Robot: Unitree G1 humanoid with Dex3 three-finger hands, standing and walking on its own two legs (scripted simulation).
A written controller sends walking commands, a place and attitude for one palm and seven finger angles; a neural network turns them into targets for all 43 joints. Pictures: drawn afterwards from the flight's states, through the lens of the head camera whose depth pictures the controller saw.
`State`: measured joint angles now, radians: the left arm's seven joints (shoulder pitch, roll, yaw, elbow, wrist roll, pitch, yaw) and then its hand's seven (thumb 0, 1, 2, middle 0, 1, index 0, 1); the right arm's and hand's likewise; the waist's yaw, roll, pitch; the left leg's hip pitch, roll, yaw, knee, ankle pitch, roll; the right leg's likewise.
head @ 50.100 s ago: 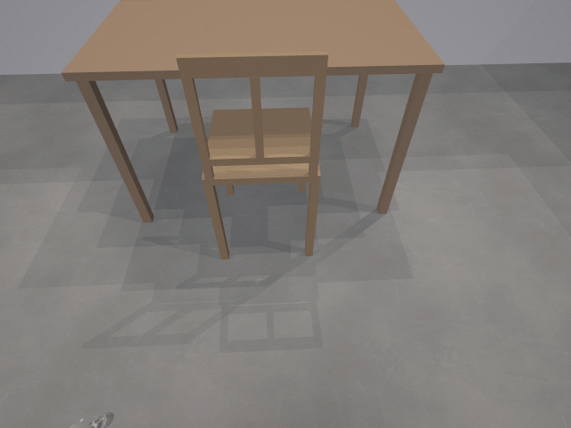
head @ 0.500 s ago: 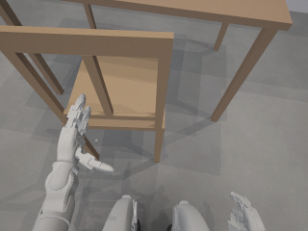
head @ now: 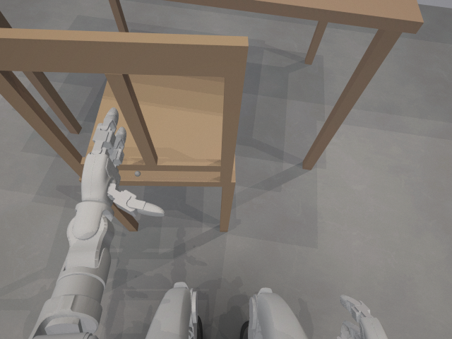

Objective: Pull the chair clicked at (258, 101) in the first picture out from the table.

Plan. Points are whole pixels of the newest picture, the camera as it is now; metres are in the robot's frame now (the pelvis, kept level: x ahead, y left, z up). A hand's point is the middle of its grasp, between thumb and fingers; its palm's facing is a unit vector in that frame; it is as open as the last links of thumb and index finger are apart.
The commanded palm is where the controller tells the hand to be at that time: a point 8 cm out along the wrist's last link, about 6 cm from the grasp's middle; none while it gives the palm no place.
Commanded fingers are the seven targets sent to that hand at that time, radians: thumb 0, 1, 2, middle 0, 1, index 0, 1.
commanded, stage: push the fingers through the gap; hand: left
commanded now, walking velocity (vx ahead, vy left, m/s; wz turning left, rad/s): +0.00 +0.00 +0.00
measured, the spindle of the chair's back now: (137, 126) +0.48 +0.17 +0.03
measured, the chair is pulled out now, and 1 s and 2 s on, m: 0.16 0.16 0.16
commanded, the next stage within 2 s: hook a spindle and tug to test in 1.06 s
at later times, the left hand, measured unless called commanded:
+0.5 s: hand (143, 151) +0.43 +0.15 +0.03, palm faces +0.01 -1.00 -0.04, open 16.9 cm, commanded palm +0.41 +0.20 +0.03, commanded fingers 0.00 -0.50 0.30 -0.06 -0.08 -0.06 -0.08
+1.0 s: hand (145, 143) +0.45 +0.15 +0.03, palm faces +0.02 -1.00 -0.04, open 16.9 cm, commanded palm +0.42 +0.20 +0.03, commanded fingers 0.00 -0.50 0.30 -0.06 -0.08 -0.06 -0.08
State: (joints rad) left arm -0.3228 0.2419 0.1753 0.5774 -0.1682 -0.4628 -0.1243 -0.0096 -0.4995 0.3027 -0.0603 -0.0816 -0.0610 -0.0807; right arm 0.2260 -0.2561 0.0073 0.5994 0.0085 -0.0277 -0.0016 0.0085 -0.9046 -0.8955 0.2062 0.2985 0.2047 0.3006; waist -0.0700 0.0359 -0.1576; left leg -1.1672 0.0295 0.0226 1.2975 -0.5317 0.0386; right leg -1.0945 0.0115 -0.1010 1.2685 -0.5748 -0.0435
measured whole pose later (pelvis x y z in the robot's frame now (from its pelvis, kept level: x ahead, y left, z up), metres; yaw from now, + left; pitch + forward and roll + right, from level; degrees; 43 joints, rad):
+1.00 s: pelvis +0.00 +0.00 +0.00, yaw -1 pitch +25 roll -3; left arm -0.57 0.28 0.27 0.86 -0.11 -0.52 -0.10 -0.01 -0.50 0.30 -0.06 -0.08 -0.06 -0.08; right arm 0.29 -0.25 0.01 0.62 -0.01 0.06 0.03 0.01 -0.91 -0.90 0.21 0.30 0.20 0.30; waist -0.12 0.04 -0.16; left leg -1.19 0.04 0.04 1.29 -0.53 0.05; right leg -1.13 0.02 -0.08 1.26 -0.56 -0.04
